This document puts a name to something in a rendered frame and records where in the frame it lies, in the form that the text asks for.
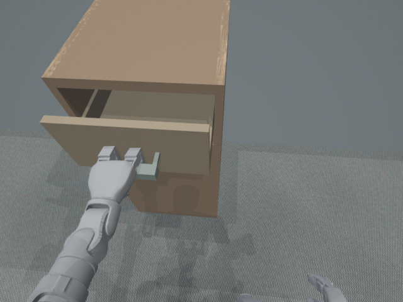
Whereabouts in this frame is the cabinet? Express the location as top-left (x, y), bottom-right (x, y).
top-left (41, 0), bottom-right (230, 218)

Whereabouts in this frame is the drawer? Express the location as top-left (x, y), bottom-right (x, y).
top-left (40, 89), bottom-right (215, 175)

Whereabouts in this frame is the right robot hand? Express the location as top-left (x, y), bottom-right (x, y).
top-left (307, 274), bottom-right (347, 302)

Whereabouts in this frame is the left robot hand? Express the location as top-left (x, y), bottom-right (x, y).
top-left (88, 146), bottom-right (145, 204)

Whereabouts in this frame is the left robot forearm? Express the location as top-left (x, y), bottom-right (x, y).
top-left (26, 198), bottom-right (122, 302)

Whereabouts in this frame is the handle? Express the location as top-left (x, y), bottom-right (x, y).
top-left (135, 152), bottom-right (160, 181)

